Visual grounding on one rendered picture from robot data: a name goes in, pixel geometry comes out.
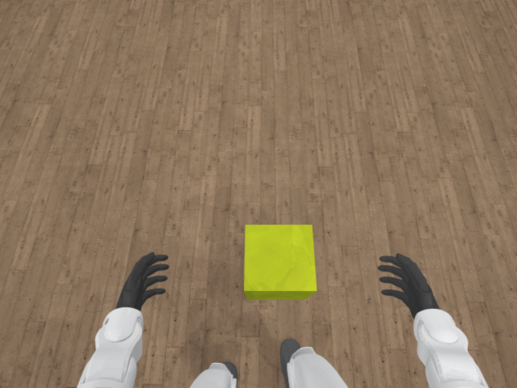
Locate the left robot hand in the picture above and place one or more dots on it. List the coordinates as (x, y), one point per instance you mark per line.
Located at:
(134, 293)

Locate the right robot hand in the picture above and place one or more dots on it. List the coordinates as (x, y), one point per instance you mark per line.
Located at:
(417, 293)

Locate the left robot forearm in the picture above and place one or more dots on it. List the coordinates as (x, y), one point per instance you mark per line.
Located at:
(118, 349)

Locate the robot thigh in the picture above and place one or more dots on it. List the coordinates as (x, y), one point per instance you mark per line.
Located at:
(313, 371)
(215, 378)

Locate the robot left thigh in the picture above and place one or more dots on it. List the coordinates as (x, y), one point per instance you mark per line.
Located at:
(215, 378)

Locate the robot right thigh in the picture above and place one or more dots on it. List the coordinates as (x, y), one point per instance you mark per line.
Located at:
(313, 371)

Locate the carton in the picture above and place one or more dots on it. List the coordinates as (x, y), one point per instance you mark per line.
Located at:
(279, 262)

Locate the right robot forearm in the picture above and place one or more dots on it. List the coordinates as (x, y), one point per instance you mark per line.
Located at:
(443, 349)

